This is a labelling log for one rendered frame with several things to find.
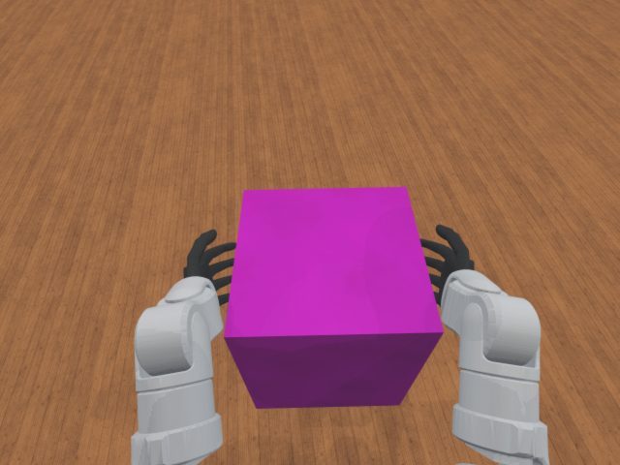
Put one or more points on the carton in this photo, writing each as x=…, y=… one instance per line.
x=331, y=303

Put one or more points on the robot left forearm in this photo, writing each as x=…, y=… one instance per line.
x=173, y=364

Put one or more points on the robot right forearm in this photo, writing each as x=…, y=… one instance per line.
x=498, y=412

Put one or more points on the left robot hand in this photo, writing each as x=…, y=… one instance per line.
x=198, y=262

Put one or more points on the right robot hand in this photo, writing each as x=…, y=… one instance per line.
x=457, y=259

